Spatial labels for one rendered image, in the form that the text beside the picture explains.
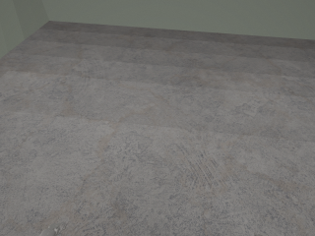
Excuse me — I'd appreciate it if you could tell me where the left robot hand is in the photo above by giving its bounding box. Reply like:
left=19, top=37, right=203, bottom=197
left=39, top=222, right=67, bottom=236

